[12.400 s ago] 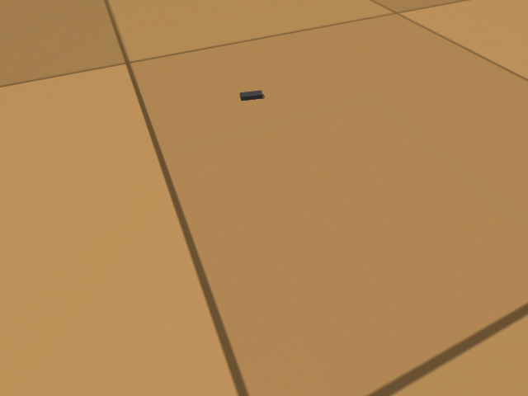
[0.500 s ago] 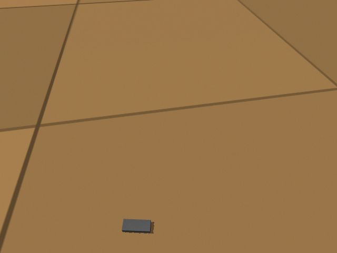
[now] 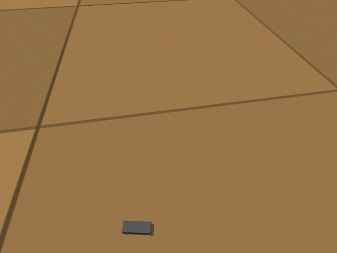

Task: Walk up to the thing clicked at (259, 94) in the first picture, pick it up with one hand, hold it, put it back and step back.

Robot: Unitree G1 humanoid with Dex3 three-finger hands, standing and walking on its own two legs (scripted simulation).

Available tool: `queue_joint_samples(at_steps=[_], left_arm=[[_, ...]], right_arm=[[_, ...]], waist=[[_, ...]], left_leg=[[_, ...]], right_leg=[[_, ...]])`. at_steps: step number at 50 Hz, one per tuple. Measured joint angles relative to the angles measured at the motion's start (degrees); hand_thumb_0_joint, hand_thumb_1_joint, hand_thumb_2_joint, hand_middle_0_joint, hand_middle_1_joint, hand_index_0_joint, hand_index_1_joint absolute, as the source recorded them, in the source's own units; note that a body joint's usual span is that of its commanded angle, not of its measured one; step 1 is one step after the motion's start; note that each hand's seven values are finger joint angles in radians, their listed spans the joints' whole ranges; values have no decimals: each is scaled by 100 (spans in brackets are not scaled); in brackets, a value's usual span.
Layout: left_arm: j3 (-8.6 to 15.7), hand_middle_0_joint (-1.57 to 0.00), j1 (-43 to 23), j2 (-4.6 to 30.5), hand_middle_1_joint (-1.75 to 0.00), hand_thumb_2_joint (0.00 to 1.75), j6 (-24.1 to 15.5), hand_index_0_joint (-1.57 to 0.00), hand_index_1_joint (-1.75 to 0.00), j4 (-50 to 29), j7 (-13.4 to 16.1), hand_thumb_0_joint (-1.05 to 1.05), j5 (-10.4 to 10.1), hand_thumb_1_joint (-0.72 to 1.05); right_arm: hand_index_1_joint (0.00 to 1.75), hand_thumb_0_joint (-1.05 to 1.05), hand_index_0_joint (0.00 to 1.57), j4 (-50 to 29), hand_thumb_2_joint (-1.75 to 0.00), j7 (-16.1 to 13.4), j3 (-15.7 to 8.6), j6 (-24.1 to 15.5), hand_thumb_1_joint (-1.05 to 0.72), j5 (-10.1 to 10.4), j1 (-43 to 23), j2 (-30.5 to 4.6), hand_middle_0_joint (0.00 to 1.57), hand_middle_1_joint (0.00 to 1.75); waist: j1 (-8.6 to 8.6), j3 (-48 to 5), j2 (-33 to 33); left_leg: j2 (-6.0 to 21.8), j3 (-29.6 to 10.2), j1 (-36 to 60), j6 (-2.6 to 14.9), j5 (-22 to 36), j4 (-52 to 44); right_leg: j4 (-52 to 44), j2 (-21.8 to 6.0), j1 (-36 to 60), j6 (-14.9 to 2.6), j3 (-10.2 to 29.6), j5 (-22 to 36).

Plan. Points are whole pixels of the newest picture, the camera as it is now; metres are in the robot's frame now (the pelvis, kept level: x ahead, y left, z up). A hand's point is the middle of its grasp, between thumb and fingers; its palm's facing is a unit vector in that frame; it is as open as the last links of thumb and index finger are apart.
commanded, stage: stand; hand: left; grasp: from above
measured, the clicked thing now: (136, 227) +0.40 +0.19 -0.77
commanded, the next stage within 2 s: rise first in 1.18 s
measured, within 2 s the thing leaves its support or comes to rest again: neither
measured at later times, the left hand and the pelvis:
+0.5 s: hand out of the picture +0.06 +0.25 -0.16, palm faces -0.03 -0.94 -0.34, open 7.3 cm; pelvis +0.00 +0.00 +0.00, yaw +0 degrees
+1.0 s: hand out of the picture +0.06 +0.26 -0.16, palm faces -0.03 -0.94 -0.34, open 7.3 cm; pelvis +0.00 +0.00 +0.00, yaw +0 degrees
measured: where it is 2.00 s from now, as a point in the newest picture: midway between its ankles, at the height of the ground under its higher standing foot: outside the picture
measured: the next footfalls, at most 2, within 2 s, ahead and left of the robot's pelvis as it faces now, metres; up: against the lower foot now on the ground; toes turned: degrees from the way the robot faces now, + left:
none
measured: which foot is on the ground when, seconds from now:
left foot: down 0.00-1.00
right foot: down 0.00-1.00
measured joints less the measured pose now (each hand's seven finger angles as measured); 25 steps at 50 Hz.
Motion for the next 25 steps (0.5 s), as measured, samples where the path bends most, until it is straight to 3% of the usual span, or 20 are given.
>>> queue_joint_samples(at_steps=[25], left_arm=[[3, -20, 31, -2, -30, 90, 8, -21, -30, -6, -2, 0, 1, 91]], right_arm=[[30, 1, 20, 4, -90, 5, -12, -4, -90, -1, 42, 8, 21, 30]], waist=[[-2, 16, -7]], left_leg=[[-13, 9, 10, 14, 21, -14]], right_leg=[[-4, -14, 4, 13, 10, 18]])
